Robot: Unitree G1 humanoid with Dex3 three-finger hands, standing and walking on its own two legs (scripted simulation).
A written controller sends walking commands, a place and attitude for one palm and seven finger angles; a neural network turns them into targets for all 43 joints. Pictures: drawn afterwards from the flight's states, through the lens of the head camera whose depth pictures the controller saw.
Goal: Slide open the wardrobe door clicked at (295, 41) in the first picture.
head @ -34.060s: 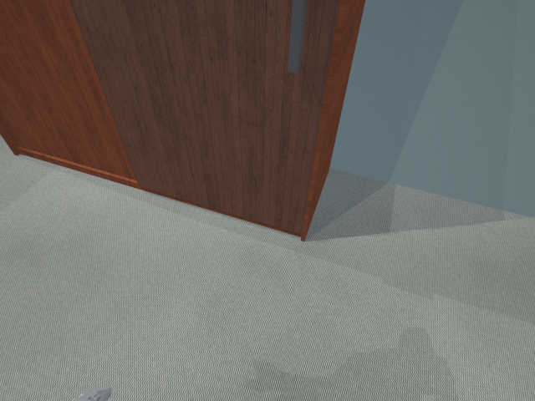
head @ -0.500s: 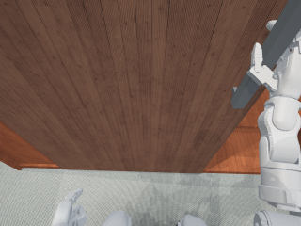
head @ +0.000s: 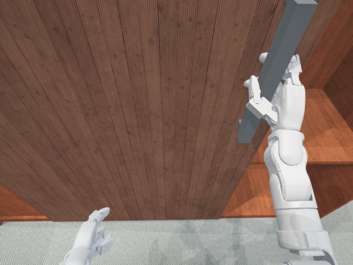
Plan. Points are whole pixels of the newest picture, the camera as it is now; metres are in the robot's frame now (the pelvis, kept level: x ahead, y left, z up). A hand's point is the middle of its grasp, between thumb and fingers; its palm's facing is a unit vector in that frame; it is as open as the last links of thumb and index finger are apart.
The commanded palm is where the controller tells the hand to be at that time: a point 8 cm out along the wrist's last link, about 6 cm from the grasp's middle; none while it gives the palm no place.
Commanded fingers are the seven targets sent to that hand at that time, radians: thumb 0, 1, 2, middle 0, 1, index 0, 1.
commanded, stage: stop walking and hold the door there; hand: right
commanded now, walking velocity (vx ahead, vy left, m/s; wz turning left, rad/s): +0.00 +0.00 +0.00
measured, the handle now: (261, 82) +0.41 -0.16 +0.22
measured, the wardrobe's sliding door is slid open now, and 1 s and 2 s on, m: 0.56 0.56 0.56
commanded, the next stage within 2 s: loosen the grip on the handle in 0.24 s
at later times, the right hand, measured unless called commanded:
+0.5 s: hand (258, 97) +0.37 -0.14 +0.22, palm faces +0.12 +0.99 -0.03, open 7.5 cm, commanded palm +0.34 -0.18 +0.19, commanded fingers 0.00 0.19 -0.38 0.45 1.40 0.45 1.40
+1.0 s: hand (255, 100) +0.37 -0.14 +0.21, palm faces +0.17 +0.98 -0.06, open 15.1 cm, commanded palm +0.34 -0.18 +0.19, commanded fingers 0.00 0.55 -0.20 0.25 1.15 0.25 1.15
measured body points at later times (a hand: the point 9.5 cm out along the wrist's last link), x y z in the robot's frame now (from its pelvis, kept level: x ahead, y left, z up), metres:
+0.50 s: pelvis -0.01 +0.01 +0.00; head -0.02 +0.00 +0.45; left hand +0.16 +0.22 -0.09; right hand +0.36 -0.19 +0.22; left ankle +0.01 +0.10 -0.74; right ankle +0.01 -0.11 -0.74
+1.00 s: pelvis -0.01 +0.02 +0.00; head -0.02 +0.03 +0.45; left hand +0.10 +0.28 -0.12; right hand +0.35 -0.19 +0.21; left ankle +0.01 +0.10 -0.74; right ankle +0.01 -0.11 -0.74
